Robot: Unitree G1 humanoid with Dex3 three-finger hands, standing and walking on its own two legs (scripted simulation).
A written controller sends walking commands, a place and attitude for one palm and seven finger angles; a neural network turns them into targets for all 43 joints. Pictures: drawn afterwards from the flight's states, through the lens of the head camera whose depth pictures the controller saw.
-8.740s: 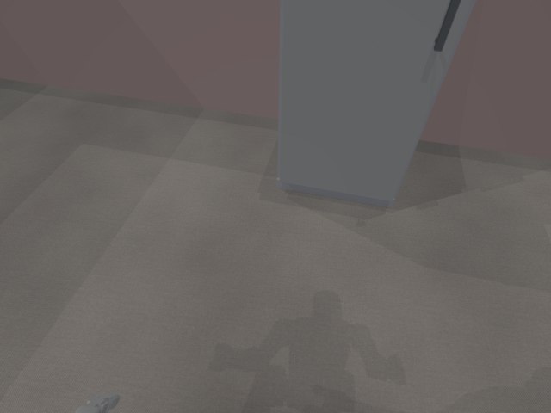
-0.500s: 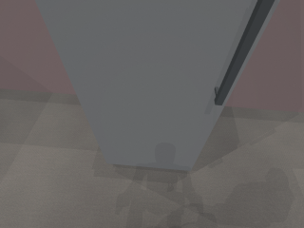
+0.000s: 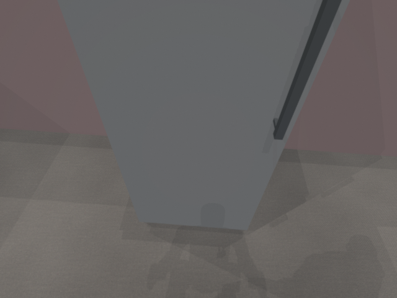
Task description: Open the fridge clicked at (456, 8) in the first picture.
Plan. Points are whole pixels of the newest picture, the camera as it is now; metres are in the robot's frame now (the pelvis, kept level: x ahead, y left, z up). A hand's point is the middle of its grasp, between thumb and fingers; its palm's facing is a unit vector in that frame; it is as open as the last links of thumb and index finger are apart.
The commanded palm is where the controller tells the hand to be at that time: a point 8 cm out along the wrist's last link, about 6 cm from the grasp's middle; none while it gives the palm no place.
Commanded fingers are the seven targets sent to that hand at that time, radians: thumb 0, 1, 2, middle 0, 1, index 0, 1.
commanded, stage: come to a stop and stand still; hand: right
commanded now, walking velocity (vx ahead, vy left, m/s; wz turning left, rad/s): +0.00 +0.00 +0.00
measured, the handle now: (298, 72) +0.52 -0.17 +0.21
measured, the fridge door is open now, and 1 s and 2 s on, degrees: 0 0 0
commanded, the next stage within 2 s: look again from close up in 0.52 s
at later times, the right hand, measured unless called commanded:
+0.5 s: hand out of the picture +0.07 -0.20 -0.17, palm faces -0.02 +0.97 -0.25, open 7.4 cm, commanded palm none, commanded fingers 0.00 -0.90 -0.90 0.20 0.30 0.20 0.30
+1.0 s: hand out of the picture +0.06 -0.20 -0.17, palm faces -0.01 +0.96 -0.26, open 7.4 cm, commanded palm none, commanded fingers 0.00 -0.90 -0.90 0.20 0.30 0.20 0.30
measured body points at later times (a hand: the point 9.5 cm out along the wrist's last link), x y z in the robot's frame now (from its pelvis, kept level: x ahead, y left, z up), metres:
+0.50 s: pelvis +0.01 +0.01 +0.00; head +0.02 +0.01 +0.45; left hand +0.06 +0.26 -0.15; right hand +0.07 -0.25 -0.15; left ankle +0.01 +0.12 -0.74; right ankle +0.01 -0.11 -0.74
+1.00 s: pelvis +0.02 +0.01 +0.00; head +0.04 +0.01 +0.45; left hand +0.07 +0.27 -0.15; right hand +0.07 -0.25 -0.15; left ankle +0.01 +0.12 -0.74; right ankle +0.01 -0.11 -0.74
